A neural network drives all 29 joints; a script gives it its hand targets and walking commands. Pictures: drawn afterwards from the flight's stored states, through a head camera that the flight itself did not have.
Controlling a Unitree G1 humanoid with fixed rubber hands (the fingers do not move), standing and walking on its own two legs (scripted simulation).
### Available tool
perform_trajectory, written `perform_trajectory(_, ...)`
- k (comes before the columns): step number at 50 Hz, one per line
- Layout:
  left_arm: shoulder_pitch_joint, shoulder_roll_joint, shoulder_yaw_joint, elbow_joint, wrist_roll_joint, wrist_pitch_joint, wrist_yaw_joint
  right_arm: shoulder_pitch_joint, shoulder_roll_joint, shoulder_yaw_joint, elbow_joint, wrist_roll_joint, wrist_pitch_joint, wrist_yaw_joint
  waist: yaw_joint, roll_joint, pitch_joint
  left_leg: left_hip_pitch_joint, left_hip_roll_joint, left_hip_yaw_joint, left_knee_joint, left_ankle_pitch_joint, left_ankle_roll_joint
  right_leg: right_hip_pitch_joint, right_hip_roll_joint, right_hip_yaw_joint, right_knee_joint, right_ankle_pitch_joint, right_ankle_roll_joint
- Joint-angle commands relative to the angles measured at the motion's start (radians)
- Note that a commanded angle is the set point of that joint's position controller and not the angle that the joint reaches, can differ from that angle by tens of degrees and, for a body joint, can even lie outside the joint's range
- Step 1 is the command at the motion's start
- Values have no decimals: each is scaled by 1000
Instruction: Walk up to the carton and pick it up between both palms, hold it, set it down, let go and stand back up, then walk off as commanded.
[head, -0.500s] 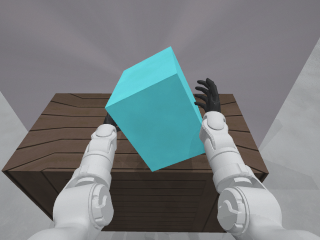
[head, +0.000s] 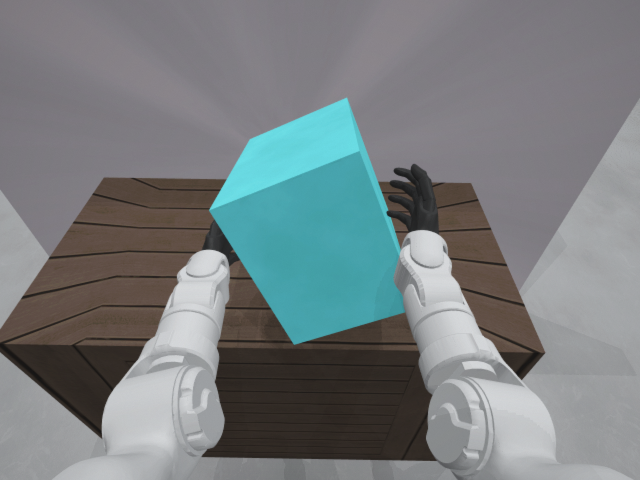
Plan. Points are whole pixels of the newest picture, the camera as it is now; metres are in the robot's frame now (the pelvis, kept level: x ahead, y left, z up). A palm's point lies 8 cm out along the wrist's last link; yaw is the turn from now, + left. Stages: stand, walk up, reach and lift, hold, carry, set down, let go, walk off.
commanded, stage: set down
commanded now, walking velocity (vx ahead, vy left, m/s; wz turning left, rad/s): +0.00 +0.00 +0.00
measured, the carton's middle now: (322, 211) +0.49 +0.00 +0.08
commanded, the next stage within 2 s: none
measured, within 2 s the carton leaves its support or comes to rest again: neither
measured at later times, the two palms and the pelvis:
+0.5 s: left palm (218, 244) +0.43 +0.16 +0.06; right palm (407, 231) +0.41 -0.11 +0.10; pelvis +0.03 +0.01 +0.00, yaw +0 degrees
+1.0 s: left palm (222, 240) +0.45 +0.16 +0.05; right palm (405, 239) +0.42 -0.12 +0.08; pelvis +0.04 +0.01 +0.00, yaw +0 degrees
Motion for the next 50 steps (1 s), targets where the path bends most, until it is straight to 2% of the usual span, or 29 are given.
perform_trajectory(1, -960, -422, -166, -231, 24, -205, -180, -509, 732, 226, 19, -164, -30, 162, -15, 39, -563, -24, -10, 67, -86, 56, 26, 306, -80, -43, -61, 798, 134)
perform_trajectory(2, -957, -422, -167, -230, 24, -204, -183, -487, 728, 222, 37, -166, -29, 158, -24, 48, -531, -19, -8, 68, -88, 62, 22, 294, -78, -44, -57, 800, 134)
perform_trajectory(3, -933, -422, -151, -220, 34, -205, -185, -484, 729, 220, 24, -176, -30, 161, -9, 39, -539, -22, -8, 71, -91, 61, 27, 305, -75, -43, -63, 787, 133)
perform_trajectory(4, -936, -425, -160, -218, 31, -205, -184, -481, 728, 218, 32, -175, -30, 157, -23, 36, -539, -11, -8, 68, -86, 73, 25, 296, -73, -46, -62, 802, 133)
perform_trajectory(5, -913, -415, -143, -194, 39, -200, -189, -473, 725, 212, 30, -177, -27, 155, -16, 38, -520, -31, -12, 72, -90, 62, 28, 299, -77, -43, -62, 811, 135)
perform_trajectory(10, -951, -431, -175, -247, 27, -222, -179, -481, 724, 207, 12, -181, -53, 153, -33, 58, -604, -2, -7, 67, -62, 144, 10, 294, -62, -57, -46, 852, 127)
perform_trajectory(11, -913, -422, -154, -203, 48, -216, -183, -473, 722, 208, 28, -176, -48, 154, -21, 58, -555, -14, -10, 67, -63, 133, 14, 277, -65, -53, -55, 845, 128)
perform_trajectory(14, -907, -411, -137, -176, 55, -215, -190, -474, 712, 192, 21, -194, -48, 152, -25, 48, -530, -31, -9, 69, -73, 92, 21, 274, -66, -54, -57, 811, 127)
perform_trajectory(18, -875, -438, -170, -205, 40, -233, -184, -470, 728, 208, 5, -188, -78, 149, -28, 65, -604, -14, -9, 63, -46, 190, 4, 283, -60, -63, -34, 909, 127)
perform_trajectory(19, -874, -421, -153, -186, 50, -232, -185, -465, 720, 206, 16, -193, -78, 151, -25, 53, -579, -20, -10, 62, -43, 191, 8, 275, -60, -63, -35, 918, 128)
perform_trajectory(20, -870, -423, -151, -185, 60, -229, -186, -461, 711, 199, 26, -189, -80, 150, -24, 73, -563, -18, -7, 58, -49, 190, 6, 272, -61, -68, -41, 889, 124)
perform_trajectory(22, -844, -435, -149, -170, 58, -236, -183, -463, 718, 211, 10, -189, -94, 149, -20, 59, -591, -21, -7, 56, -41, 210, 8, 272, -58, -64, -35, 926, 122)
perform_trajectory(23, -845, -434, -155, -171, 61, -237, -184, -444, 714, 196, 28, -198, -96, 144, -40, 72, -584, -4, -6, 52, -30, 233, 8, 247, -57, -70, -33, 935, 122)
perform_trajectory(25, -844, -433, -148, -158, 58, -237, -177, -450, 696, 181, 51, -203, -107, 147, -29, 77, -558, 63, 9, 34, -12, 290, 9, 152, -50, -81, -43, 865, 114)
perform_trajectory(28, -799, -451, -157, -149, 58, -239, -180, -423, 694, 186, 43, -211, -124, 142, -37, 72, -552, 93, 9, 33, 3, 335, 13, 126, -46, -85, -51, 892, 113)
perform_trajectory(30, -800, -459, -157, -141, 60, -242, -175, -424, 685, 168, 60, -225, -142, 141, -32, 99, -558, 160, 20, 11, 27, 395, 13, 21, -45, -94, -59, 836, 106)
perform_trajectory(31, -801, -487, -181, -154, 47, -249, -168, -408, 686, 161, 82, -237, -154, 138, -39, 118, -585, 240, 31, -2, 51, 493, 7, -72, -40, -103, -68, 820, 103)
perform_trajectory(32, -793, -483, -179, -144, 50, -250, -162, -417, 672, 161, 98, -240, -169, 140, -29, 139, -561, 295, 40, -12, 72, 553, 8, -156, -36, -109, -86, 774, 96)
perform_trajectory(33, -771, -502, -181, -121, 53, -247, -160, -409, 666, 146, 112, -247, -179, 138, -32, 132, -522, 349, 45, -17, 91, 602, 8, -235, -29, -116, -105, 749, 89)
perform_trajectory(34, -752, -494, -164, -99, 64, -245, -161, -400, 653, 139, 123, -253, -181, 138, -18, 128, -504, 342, 45, -10, 89, 587, 12, -244, -29, -117, -124, 708, 84)
perform_trajectory(36, -744, -489, -167, -96, 70, -249, -163, -401, 641, 140, 110, -246, -192, 134, -27, 117, -514, 292, 37, 2, 79, 551, 10, -161, -27, -114, -123, 732, 88)
perform_trajectory(40, -700, -465, -131, -56, 103, -255, -164, -388, 649, 158, 119, -240, -198, 134, 6, 102, -501, 207, 27, 17, 63, 498, 23, -77, -32, -97, -101, 804, 98)
perform_trajectory(41, -700, -469, -147, -65, 93, -262, -164, -375, 649, 157, 115, -240, -202, 131, -15, 90, -527, 183, 22, 19, 62, 493, 20, -40, -30, -98, -96, 826, 101)
perform_trajectory(44, -697, -465, -142, -45, 93, -269, -164, -377, 647, 158, 136, -254, -209, 127, -7, 89, -510, 182, 27, 12, 69, 499, 22, -73, -34, -99, -92, 832, 101)
perform_trajectory(45, -705, -454, -137, -43, 100, -267, -166, -382, 641, 149, 130, -252, -206, 129, -8, 81, -487, 167, 24, 16, 66, 474, 27, -62, -34, -97, -98, 822, 101)
perform_trajectory(47, -664, -446, -115, -30, 114, -266, -170, -363, 636, 163, 121, -246, -202, 132, 10, 74, -476, 107, 16, 34, 44, 415, 29, 22, -35, -91, -85, 843, 104)
perform_trajectory(48, -680, -450, -121, -37, 114, -268, -168, -373, 647, 161, 120, -247, -206, 130, 0, 73, -492, 90, 15, 30, 44, 409, 30, 42, -38, -89, -79, 867, 108)
perform_trajectory(49, -676, -432, -103, -24, 124, -270, -170, -372, 640, 163, 130, -244, -200, 130, 14, 69, -476, 57, 12, 36, 29, 371, 30, 73, -38, -86, -76, 856, 109)
perform_trajectory(50, -668, -427, -105, -27, 125, -269, -172, -356, 643, 165, 135, -247, -195, 130, -4, 58, -467, 39, 9, 39, 22, 358, 31, 99, -39, -86, -74, 880, 112)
